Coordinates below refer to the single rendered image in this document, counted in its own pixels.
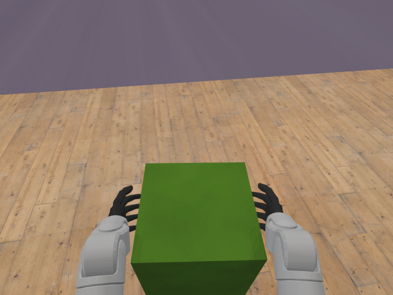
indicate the robot right hand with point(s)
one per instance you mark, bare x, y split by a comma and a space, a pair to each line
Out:
272, 203

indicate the left robot forearm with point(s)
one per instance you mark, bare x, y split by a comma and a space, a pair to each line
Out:
102, 260

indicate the robot left hand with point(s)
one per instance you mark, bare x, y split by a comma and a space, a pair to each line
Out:
119, 207

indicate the carton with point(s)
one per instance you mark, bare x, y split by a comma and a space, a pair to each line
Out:
197, 231

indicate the right robot forearm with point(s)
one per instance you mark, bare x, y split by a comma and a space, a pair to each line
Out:
296, 260

